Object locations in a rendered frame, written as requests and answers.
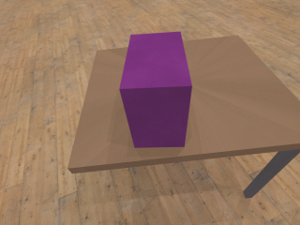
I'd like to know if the table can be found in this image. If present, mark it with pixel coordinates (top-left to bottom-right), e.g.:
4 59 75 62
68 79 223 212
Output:
67 35 300 199

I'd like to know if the carton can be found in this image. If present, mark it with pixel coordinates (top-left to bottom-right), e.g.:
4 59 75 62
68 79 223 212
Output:
119 31 192 148

